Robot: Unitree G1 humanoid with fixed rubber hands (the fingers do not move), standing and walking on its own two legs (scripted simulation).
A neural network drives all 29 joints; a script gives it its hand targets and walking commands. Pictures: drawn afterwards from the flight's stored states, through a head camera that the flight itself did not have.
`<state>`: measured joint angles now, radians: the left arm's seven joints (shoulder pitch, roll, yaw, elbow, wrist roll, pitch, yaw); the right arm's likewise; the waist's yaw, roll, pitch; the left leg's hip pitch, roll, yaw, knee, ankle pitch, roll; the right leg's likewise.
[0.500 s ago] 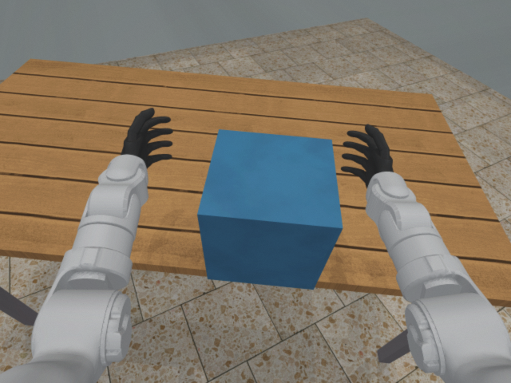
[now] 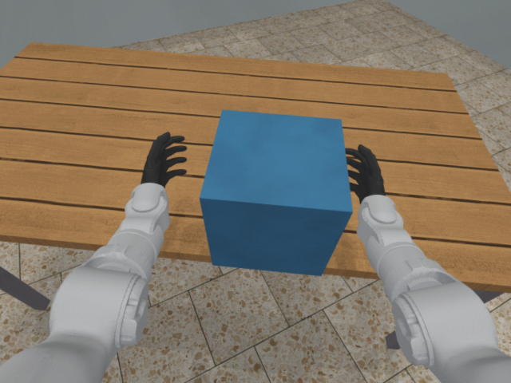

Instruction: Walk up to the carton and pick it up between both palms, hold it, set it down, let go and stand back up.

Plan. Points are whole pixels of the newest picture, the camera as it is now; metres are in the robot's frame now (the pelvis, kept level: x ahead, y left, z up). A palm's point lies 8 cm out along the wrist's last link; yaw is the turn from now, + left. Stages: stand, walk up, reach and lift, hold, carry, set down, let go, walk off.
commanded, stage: reach and lift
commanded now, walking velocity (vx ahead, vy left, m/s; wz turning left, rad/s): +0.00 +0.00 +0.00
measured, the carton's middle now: (273, 196) +0.44 -0.01 +0.03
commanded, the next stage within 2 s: none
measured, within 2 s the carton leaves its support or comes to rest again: neither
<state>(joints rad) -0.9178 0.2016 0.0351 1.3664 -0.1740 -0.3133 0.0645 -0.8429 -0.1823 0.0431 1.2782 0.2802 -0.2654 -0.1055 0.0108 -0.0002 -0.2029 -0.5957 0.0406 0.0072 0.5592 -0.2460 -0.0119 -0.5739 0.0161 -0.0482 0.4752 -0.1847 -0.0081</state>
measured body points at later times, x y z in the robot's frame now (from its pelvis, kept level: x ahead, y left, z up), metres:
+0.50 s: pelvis -0.01 +0.00 +0.00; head +0.06 +0.01 +0.44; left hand +0.44 +0.14 +0.06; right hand +0.43 -0.16 +0.06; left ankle +0.00 +0.12 -0.73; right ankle +0.01 -0.12 -0.73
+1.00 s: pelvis +0.03 +0.00 +0.02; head +0.08 +0.02 +0.46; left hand +0.43 +0.14 +0.06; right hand +0.42 -0.15 +0.06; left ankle +0.00 +0.12 -0.73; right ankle +0.01 -0.12 -0.73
